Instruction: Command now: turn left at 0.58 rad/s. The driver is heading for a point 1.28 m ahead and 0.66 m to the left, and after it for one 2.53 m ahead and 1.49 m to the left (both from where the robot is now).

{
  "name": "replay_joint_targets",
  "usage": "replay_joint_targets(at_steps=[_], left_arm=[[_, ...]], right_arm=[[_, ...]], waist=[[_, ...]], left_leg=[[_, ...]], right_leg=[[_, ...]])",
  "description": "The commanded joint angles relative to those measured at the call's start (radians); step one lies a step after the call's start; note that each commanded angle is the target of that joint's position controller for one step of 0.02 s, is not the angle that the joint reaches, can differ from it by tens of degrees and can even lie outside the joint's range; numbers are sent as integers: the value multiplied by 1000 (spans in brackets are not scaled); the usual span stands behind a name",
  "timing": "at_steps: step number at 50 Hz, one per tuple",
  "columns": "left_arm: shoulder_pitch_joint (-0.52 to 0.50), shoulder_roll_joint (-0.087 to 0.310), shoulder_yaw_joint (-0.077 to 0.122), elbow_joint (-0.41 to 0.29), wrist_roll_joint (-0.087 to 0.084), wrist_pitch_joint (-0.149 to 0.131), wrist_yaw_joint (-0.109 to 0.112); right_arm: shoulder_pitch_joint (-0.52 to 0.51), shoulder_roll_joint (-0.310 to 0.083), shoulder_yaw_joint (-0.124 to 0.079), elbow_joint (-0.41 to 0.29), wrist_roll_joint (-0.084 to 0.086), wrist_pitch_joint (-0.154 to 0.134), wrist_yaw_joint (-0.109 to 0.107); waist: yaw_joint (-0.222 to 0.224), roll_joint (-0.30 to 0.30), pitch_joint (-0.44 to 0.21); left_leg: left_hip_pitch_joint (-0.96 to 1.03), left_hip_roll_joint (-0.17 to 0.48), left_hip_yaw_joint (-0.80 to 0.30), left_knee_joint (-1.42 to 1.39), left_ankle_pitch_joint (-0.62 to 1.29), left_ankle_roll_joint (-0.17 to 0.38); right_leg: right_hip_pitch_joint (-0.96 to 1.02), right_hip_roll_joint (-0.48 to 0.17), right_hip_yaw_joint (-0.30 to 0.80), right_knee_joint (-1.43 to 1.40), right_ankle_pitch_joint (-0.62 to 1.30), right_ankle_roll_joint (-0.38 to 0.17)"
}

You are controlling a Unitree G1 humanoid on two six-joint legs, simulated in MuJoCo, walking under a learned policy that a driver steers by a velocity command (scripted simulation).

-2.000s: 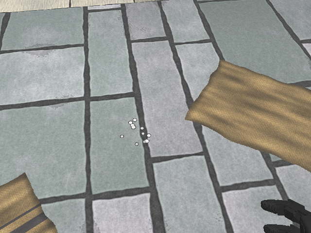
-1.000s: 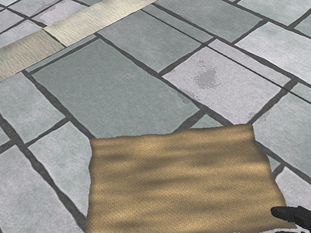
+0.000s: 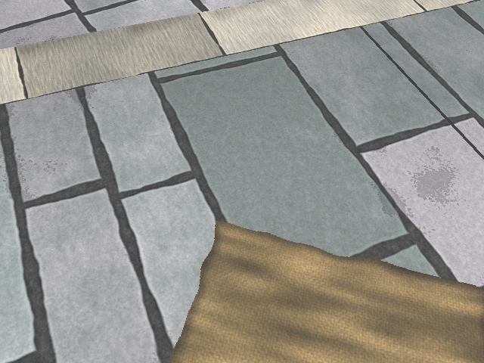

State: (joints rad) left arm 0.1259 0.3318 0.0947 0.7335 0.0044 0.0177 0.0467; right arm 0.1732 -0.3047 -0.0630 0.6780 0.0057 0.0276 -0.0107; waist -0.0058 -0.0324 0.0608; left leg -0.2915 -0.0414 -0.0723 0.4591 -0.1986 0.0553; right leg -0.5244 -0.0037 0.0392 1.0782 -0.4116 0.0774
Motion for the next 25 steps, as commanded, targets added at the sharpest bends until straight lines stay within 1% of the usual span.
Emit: replay_joint_targets(at_steps=[1,4,6,8,10,12,13,14,15,16,17,18,19,20,21,22,23,25], left_arm=[[-10,64,16,-69,-4,-17,1],[-35,56,10,-76,-4,-21,-5],[-41,59,9,-79,-7,-26,-12],[-39,64,10,-81,-11,-33,-19],[-30,67,12,-82,-15,-42,-28],[-3,68,14,-77,-17,-51,-37],[28,66,17,-67,-17,-55,-40],[57,77,22,-57,-13,-57,-40],[76,135,34,-61,3,-53,-34],[40,212,46,-66,26,-40,-32],[21,162,36,-86,40,-44,-32],[-27,109,18,-101,31,-46,-26],[-52,84,11,-103,16,-43,-21],[-44,73,6,-100,-1,-43,-14],[-23,75,2,-92,-8,-41,-7],[9,82,3,-87,-7,-40,-2],[42,90,5,-83,-2,-41,2],[99,108,11,-73,1,-46,3]], right_arm=[[-14,-170,-46,-68,4,-10,-18],[-13,-186,-52,-73,4,-4,-24],[-19,-192,-55,-78,2,1,-21],[-27,-195,-57,-82,3,5,-16],[-35,-195,-58,-87,7,9,-12],[-52,-192,-58,-92,15,15,-12],[-69,-186,-56,-97,22,19,-14],[-71,-171,-52,-101,28,21,-18],[-30,-128,-40,-102,20,20,-18],[16,-112,-40,-117,24,13,-17],[23,-198,-67,-102,6,4,-18],[37,-235,-84,-84,12,7,-16],[53,-215,-84,-63,13,17,-18],[50,-187,-77,-61,8,26,-18],[37,-157,-68,-68,10,27,-12],[11,-142,-60,-84,16,22,-5],[-25,-131,-55,-101,21,15,0],[-77,-118,-47,-127,19,1,6]], waist=[[1,160,-155],[-12,173,-146],[-17,183,-134],[-20,190,-130],[-19,194,-134],[-3,195,-142],[21,190,-147],[36,172,-151],[16,47,-183],[-39,-218,-133],[-13,-186,-123],[-31,-118,-106],[-38,-87,-95],[-21,-99,-78],[-4,-118,-61],[19,-130,-50],[45,-137,-44],[85,-127,-48]], left_leg=[[200,227,-262,-112,337,172],[178,217,-309,-111,227,172],[140,212,-348,-111,175,174],[118,207,-389,-104,173,174],[124,201,-434,-88,205,170],[130,185,-466,-60,244,153],[114,161,-463,-36,240,131],[68,125,-443,-3,175,92],[-35,58,-358,133,-49,34],[-238,-118,-144,312,-384,-31],[-270,-59,-114,561,-448,-80],[-264,-28,-111,662,-380,-97],[-280,-9,-86,694,-299,-111],[-333,1,-71,721,-222,-122],[-371,15,-49,728,-183,-130],[-395,26,-15,702,-158,-134],[-420,37,6,663,-145,-139],[-451,61,18,582,-140,-144]], right_leg=[[-65,3,38,-82,55,14],[-15,15,53,-217,65,20],[34,26,58,-282,56,17],[81,38,62,-340,44,9],[120,48,64,-405,36,-2],[182,54,60,-517,71,-18],[246,54,49,-625,147,-30],[337,22,50,-728,263,-48],[458,-144,183,-758,331,-109],[476,-327,407,-782,526,-263],[406,-415,468,-792,542,-358],[373,-367,375,-783,503,-338],[375,-293,285,-794,328,-286],[403,-255,248,-815,172,-258],[418,-240,224,-838,93,-252],[434,-229,202,-864,28,-250],[466,-232,195,-880,-9,-252],[532,-258,193,-898,-32,-263]])
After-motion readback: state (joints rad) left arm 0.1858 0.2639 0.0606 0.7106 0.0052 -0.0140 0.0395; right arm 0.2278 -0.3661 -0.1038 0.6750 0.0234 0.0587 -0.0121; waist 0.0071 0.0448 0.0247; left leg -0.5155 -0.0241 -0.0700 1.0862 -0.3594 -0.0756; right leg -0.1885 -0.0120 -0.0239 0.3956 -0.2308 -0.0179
